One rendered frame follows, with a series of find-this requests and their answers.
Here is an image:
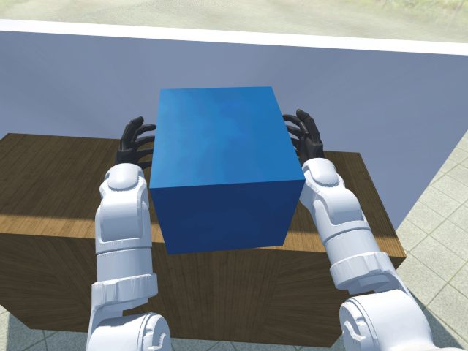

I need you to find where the robot left upper arm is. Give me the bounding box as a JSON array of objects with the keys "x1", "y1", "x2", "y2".
[{"x1": 87, "y1": 312, "x2": 172, "y2": 351}]

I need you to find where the left robot forearm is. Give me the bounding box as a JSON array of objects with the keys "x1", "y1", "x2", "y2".
[{"x1": 86, "y1": 163, "x2": 158, "y2": 351}]

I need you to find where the left robot hand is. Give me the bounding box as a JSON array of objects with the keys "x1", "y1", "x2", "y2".
[{"x1": 114, "y1": 116, "x2": 156, "y2": 170}]

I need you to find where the robot right upper arm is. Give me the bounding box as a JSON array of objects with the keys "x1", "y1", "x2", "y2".
[{"x1": 339, "y1": 289, "x2": 466, "y2": 351}]

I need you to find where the right robot forearm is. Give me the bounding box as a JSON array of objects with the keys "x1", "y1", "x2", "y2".
[{"x1": 299, "y1": 158, "x2": 433, "y2": 341}]

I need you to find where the carton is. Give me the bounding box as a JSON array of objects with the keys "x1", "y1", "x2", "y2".
[{"x1": 149, "y1": 86, "x2": 306, "y2": 254}]

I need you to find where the pedestal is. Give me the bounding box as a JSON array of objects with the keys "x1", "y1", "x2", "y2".
[{"x1": 0, "y1": 133, "x2": 407, "y2": 348}]

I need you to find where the right robot hand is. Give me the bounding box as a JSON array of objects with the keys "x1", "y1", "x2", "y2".
[{"x1": 282, "y1": 109, "x2": 325, "y2": 168}]

